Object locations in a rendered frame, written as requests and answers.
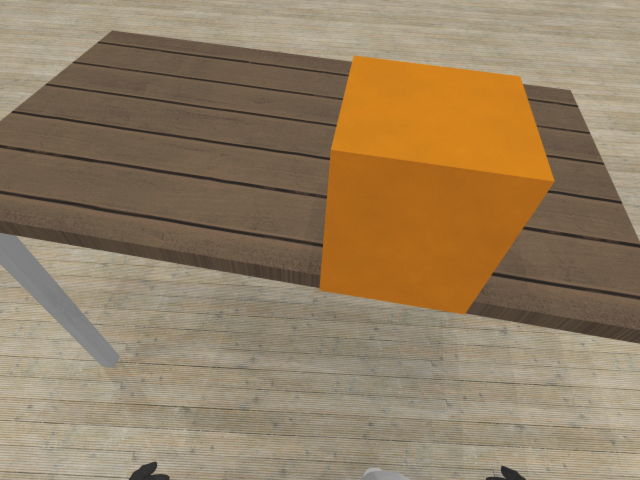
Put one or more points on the table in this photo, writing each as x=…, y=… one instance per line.
x=217, y=157

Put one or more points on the carton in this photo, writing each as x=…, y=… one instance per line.
x=434, y=172

